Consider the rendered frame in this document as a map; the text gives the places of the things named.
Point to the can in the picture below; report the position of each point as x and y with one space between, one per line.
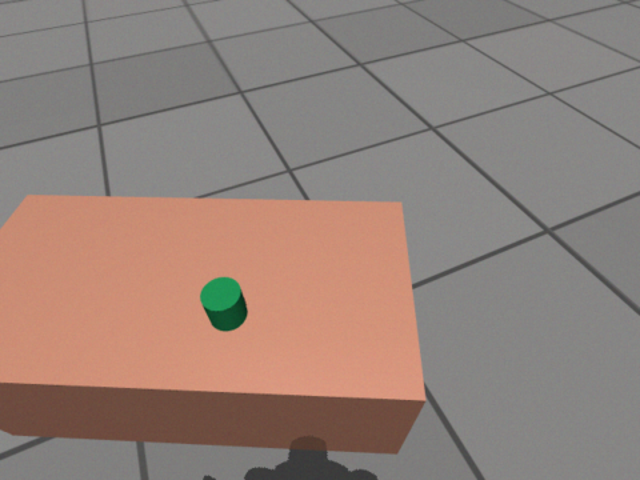
224 303

